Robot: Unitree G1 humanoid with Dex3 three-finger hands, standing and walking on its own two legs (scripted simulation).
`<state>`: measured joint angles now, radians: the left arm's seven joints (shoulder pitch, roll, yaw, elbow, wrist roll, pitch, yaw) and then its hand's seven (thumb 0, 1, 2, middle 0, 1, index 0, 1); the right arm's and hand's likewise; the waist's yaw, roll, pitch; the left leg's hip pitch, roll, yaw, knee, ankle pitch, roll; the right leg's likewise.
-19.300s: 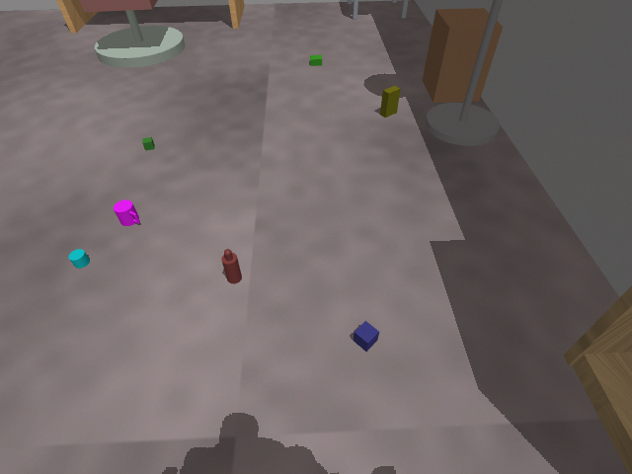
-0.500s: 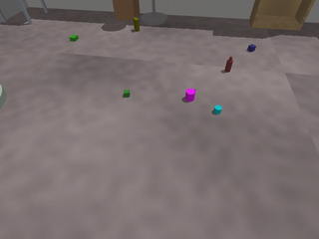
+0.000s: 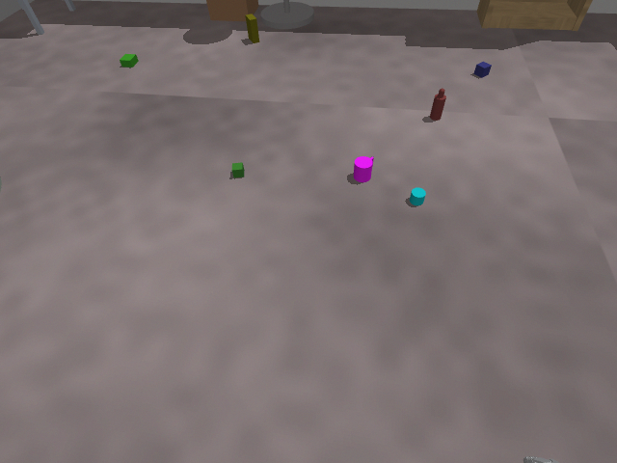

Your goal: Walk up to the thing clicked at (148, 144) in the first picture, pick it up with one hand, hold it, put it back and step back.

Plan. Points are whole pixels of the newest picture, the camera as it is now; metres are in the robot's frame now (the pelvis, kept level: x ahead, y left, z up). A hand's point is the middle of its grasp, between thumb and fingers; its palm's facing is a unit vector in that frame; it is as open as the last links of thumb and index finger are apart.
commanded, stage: walk up
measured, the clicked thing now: (238, 170) +1.46 +0.35 -0.73
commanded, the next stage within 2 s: stand in 0.22 s
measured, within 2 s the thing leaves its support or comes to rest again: neither
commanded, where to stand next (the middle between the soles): +0.07 +0.02 m, yaw +3 degrees
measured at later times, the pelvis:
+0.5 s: pelvis +0.00 -0.01 +0.02, yaw +1 degrees
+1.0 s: pelvis +0.01 -0.01 +0.02, yaw +3 degrees
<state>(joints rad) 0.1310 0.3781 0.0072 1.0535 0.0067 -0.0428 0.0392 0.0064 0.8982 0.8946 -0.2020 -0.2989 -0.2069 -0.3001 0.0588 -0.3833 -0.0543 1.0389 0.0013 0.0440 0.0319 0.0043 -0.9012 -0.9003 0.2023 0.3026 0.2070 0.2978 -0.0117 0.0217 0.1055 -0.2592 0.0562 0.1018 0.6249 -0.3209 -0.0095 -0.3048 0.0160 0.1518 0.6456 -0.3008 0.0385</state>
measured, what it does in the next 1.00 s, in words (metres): stands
